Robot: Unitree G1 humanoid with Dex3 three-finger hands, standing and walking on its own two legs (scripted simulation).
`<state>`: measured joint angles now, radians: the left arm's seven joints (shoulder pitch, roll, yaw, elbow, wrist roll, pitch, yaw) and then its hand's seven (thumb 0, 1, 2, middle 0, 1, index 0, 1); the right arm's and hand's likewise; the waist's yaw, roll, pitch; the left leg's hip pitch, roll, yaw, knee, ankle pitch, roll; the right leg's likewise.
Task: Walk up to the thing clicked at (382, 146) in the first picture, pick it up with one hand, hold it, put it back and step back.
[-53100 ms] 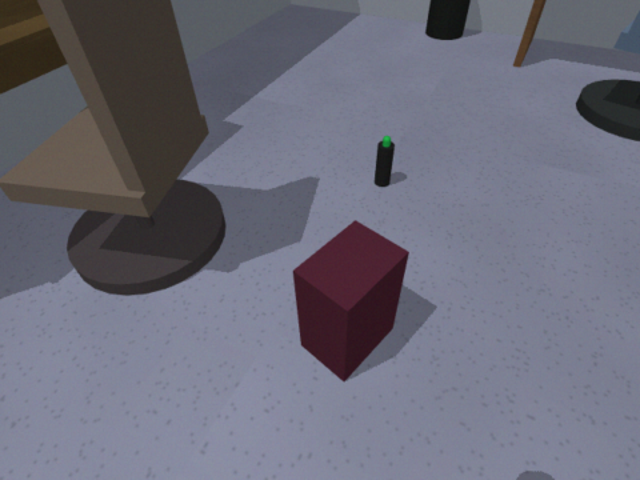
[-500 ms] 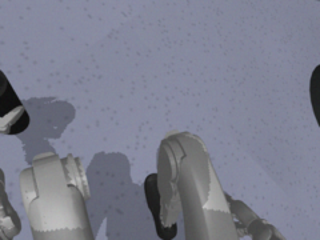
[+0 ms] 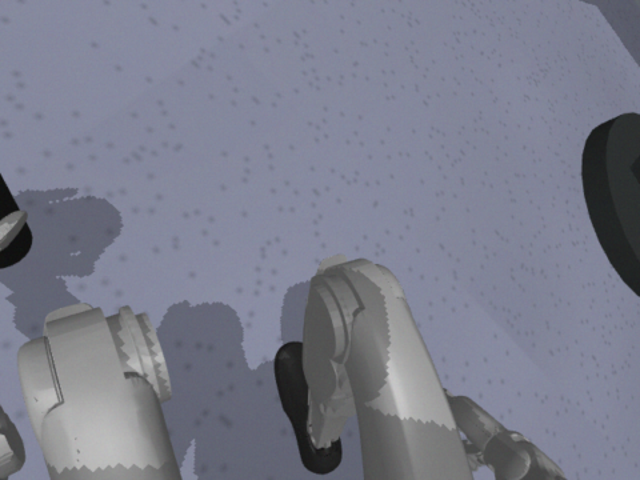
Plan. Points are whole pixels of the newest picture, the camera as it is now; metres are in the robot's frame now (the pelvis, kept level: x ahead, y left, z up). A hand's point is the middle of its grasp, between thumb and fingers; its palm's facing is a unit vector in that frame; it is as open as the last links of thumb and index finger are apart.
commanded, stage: loosen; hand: left
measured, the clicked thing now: out of the picture +0.44 +0.29 -0.16
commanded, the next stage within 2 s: open in 0.12 s
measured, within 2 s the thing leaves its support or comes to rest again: rests again in 0.64 s
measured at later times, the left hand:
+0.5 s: hand out of the picture +0.45 +0.29 -0.14, palm faces +0.35 -0.93 +0.01, open 14.2 cm
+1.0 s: hand out of the picture +0.44 +0.36 -0.06, palm faces +0.38 -0.92 -0.05, open 17.5 cm
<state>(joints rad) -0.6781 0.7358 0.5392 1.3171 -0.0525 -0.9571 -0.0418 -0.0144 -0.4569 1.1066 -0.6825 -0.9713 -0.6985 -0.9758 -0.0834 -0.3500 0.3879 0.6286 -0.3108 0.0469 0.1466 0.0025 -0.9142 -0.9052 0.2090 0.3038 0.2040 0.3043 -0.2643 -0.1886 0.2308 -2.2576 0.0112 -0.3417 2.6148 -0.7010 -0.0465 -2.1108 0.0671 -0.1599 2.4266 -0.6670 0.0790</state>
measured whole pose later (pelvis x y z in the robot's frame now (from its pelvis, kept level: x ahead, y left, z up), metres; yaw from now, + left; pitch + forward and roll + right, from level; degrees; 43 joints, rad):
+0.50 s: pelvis +0.00 +0.00 +0.00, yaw -1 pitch +17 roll -15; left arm -0.72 0.76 0.52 1.36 -0.07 -1.00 -0.04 -0.01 -0.49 0.32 -0.54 -0.45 -0.54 -0.44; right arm -0.12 -0.34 0.41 0.60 -0.32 0.05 0.15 0.00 -0.92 -0.90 0.21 0.30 0.20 0.30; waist -0.26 -0.20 0.23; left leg -2.25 0.02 -0.36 2.63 -0.70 -0.04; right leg -2.10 0.08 -0.17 2.42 -0.66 0.08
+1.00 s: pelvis +0.00 +0.00 +0.01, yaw +1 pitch +21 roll -14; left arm -0.66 0.77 0.57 1.09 -0.11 -0.79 -0.17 -0.02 -0.54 0.04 -0.06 -0.02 -0.06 -0.01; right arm -0.01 -0.34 0.31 0.60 -0.23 0.09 0.12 0.00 -0.89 -0.90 0.21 0.30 0.21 0.30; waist -0.21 -0.13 0.11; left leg -2.27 0.02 -0.31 2.56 -0.69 -0.03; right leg -2.12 0.05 -0.15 2.39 -0.67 0.06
